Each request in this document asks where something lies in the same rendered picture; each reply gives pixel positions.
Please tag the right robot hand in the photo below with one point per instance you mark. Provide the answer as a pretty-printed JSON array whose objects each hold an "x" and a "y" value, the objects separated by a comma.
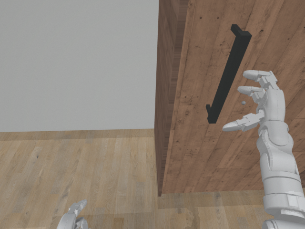
[{"x": 272, "y": 101}]

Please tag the left robot hand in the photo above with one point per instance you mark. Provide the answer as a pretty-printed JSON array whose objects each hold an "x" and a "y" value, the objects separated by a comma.
[{"x": 69, "y": 221}]

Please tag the right robot upper arm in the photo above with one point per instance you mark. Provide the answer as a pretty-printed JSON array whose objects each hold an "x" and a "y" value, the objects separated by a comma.
[{"x": 281, "y": 224}]

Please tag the handle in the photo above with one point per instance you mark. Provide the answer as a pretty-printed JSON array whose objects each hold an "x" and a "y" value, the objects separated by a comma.
[{"x": 234, "y": 60}]

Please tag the robot right forearm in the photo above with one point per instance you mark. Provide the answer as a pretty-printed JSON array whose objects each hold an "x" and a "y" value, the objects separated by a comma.
[{"x": 284, "y": 198}]

